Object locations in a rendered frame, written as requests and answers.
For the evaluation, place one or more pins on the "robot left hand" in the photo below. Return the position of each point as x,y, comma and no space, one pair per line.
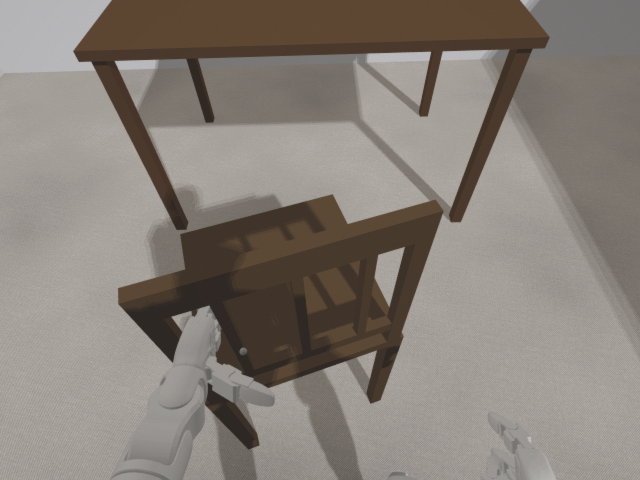
199,340

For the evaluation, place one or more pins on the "robot right hand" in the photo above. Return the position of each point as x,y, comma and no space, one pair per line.
529,463

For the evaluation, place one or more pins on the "table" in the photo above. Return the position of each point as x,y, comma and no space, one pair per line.
191,29

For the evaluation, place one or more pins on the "chair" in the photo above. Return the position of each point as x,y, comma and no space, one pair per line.
294,286

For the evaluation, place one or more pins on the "robot right shin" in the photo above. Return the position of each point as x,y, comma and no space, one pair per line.
399,473

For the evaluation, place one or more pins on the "left robot forearm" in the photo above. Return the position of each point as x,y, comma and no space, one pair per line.
161,446

